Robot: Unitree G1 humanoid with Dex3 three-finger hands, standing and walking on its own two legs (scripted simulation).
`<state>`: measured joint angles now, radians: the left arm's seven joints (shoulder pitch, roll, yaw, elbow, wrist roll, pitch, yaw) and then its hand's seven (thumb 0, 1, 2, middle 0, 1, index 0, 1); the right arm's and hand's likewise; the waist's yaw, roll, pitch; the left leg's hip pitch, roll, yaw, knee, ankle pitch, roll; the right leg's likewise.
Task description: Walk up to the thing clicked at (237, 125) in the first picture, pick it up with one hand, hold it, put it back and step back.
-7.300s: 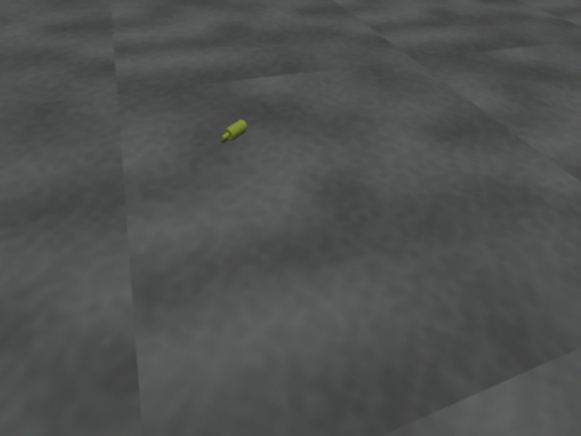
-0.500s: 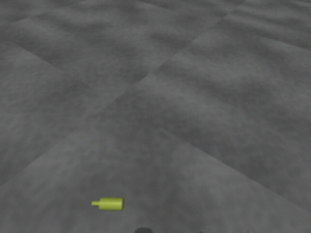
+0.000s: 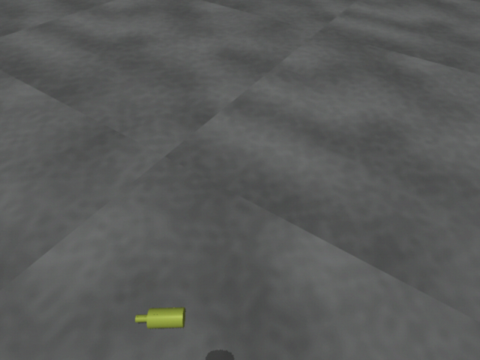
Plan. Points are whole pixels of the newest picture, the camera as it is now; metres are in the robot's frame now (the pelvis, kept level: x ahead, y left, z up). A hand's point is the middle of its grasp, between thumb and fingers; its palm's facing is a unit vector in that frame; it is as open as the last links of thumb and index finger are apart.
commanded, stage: walk up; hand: left
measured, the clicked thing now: (160, 317) +0.43 +0.28 -0.74
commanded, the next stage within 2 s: stand in 0.22 s
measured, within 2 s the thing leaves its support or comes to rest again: neither
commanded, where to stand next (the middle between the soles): +0.08 +0.04 m, yaw +1 degrees
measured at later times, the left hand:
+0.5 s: hand out of the picture +0.09 +0.25 -0.16, palm faces -0.02 -0.94 -0.33, open 7.4 cm
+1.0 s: hand out of the picture +0.10 +0.24 -0.15, palm faces -0.02 -0.94 -0.34, open 7.4 cm
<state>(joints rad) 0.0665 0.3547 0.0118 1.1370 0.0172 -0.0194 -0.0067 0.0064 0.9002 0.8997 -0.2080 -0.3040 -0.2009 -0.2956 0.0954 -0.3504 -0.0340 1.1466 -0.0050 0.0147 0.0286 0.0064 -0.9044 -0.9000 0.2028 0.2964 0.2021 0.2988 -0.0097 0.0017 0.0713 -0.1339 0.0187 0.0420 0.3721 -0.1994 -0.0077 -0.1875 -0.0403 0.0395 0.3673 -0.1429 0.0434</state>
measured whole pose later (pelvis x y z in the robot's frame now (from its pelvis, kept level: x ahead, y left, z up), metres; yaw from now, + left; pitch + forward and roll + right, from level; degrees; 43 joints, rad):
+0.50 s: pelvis +0.01 +0.00 +0.00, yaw +0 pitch -2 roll +0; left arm 0.09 0.36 0.00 1.13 0.01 -0.01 -0.01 0.01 0.90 0.90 -0.21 -0.30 -0.20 -0.30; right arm 0.07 -0.34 -0.02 1.14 -0.01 -0.01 0.02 0.01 -0.90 -0.90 0.20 0.30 0.20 0.30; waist 0.00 -0.02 0.05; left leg -0.10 0.02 0.04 0.34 -0.20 -0.01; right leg -0.16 -0.04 0.03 0.34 -0.15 0.04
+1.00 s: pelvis +0.02 -0.01 +0.00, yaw +1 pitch -2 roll +0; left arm 0.10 0.36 0.00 1.12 0.01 -0.01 -0.01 0.01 0.90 0.90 -0.21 -0.30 -0.20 -0.30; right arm 0.08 -0.35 -0.02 1.15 -0.01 -0.01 0.02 0.01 -0.90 -0.90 0.20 0.30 0.20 0.30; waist 0.00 -0.01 0.06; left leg -0.09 0.03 0.03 0.32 -0.20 -0.03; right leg -0.14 -0.03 0.02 0.33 -0.15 0.03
